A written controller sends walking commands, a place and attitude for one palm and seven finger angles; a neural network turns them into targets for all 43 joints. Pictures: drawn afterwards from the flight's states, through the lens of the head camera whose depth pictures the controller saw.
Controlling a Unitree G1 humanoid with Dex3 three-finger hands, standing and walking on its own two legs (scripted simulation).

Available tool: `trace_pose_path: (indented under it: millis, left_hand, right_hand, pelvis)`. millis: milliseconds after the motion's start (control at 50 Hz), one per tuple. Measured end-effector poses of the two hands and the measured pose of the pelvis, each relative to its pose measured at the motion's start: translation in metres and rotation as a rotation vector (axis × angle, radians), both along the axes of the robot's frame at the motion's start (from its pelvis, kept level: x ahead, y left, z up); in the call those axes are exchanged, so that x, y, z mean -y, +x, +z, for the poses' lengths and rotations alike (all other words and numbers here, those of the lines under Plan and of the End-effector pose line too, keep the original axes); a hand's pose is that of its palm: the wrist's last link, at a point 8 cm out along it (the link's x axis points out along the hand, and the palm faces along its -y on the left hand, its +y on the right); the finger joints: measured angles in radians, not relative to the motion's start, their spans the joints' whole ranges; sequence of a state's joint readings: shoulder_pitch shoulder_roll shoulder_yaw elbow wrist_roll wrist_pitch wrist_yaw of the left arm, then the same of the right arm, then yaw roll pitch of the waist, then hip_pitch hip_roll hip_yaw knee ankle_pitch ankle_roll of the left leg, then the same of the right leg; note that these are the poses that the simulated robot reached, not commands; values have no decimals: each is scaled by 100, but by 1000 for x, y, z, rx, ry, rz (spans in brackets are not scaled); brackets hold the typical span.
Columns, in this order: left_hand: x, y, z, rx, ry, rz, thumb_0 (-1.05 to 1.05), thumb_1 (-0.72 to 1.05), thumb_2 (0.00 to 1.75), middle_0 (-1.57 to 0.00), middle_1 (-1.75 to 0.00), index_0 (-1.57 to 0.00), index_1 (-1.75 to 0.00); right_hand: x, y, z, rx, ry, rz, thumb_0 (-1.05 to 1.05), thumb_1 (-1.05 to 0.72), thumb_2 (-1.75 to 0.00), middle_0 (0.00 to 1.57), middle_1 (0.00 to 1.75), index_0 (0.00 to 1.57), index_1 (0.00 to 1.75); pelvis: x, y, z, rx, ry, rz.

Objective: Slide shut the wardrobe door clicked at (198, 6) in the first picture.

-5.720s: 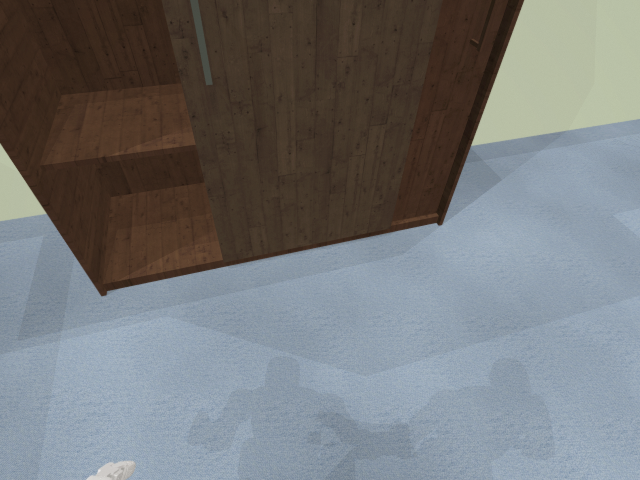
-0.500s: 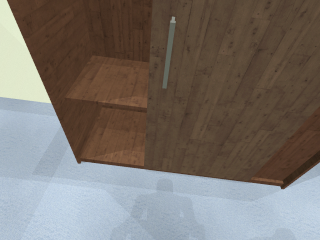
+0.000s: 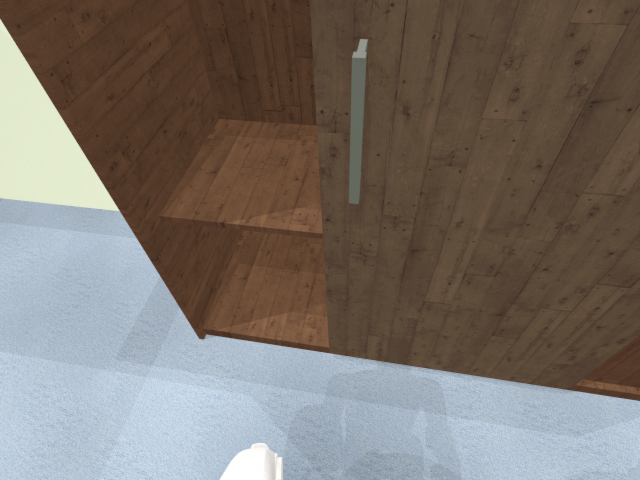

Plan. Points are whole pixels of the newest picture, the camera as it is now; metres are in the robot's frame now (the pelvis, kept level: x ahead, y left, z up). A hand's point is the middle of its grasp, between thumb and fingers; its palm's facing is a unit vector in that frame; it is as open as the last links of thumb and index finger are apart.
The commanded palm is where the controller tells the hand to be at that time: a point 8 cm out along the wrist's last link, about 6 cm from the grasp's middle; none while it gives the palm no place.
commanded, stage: take the last steps up to it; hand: right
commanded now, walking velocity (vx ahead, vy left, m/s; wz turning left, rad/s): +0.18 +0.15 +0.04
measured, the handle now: (358, 131) +0.56 -0.02 +0.14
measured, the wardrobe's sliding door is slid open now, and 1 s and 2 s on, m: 0.45 0.45 0.45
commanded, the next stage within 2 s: come to a stop and stand still in 0.06 s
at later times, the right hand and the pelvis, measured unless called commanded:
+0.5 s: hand (412, 451) +0.20 -0.11 -0.16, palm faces +0.04 +0.97 -0.24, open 7.3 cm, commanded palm none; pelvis +0.10 +0.07 -0.01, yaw +0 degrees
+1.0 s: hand out of the picture +0.05 -0.20 -0.18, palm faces +0.03 +0.97 -0.23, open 7.4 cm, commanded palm none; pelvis +0.06 +0.00 +0.00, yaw +1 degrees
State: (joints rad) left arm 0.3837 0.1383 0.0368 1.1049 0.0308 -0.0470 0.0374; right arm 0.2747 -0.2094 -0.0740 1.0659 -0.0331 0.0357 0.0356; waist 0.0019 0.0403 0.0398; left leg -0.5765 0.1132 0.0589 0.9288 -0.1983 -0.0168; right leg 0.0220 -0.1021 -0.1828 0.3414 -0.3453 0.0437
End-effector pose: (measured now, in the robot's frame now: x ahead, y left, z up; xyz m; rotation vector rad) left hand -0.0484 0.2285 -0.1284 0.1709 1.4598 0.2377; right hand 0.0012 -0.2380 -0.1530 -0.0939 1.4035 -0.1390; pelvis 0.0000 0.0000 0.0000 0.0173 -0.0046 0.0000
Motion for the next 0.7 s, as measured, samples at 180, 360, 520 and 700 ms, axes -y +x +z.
trace_pose_path:
  millis: [180, 360, 520, 700]
  left_hand:
    - [-41, 7, -38, -197, -87, 114, 0, 91, 90, -21, -30, -20, -30]
    - [-74, 148, -34, 54, -75, 27, 0, 91, 90, -20, -30, -20, -30]
    - [-67, 233, -24, 217, -72, -72, 0, 91, 90, -20, -30, -20, -30]
    - [-33, 228, -12, 275, -21, -124, 0, 91, 90, -20, -30, -20, -30]
  right_hand:
    - [-46, 167, -1, 207, -93, 125, 1, -92, -90, 19, 30, 19, 30]
    - [-91, 201, 20, 220, -85, 106, 0, -91, -90, 20, 30, 20, 30]
    - [-76, 185, 20, 211, -101, 42, 0, -92, -90, 20, 30, 20, 30]
    - [-17, 126, -4, 121, -94, -9, 0, -91, -90, 20, 30, 20, 30]
  pelvis:
    - [-54, 72, -29, -4, -15, 27]
    - [-72, 106, -7, 0, -20, 9]
    - [-63, 102, -6, 2, -24, 4]
    - [-25, 82, -15, -8, -14, -6]
